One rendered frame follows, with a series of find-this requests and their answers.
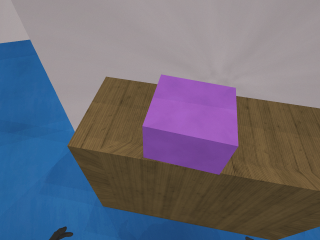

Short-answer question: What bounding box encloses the robot left hand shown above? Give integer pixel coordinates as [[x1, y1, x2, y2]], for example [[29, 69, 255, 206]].
[[49, 226, 73, 240]]

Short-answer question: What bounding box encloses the pedestal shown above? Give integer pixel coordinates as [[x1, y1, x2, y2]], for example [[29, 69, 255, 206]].
[[67, 76, 320, 240]]

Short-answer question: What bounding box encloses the carton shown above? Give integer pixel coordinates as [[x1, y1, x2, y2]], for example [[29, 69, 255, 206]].
[[142, 74, 239, 175]]

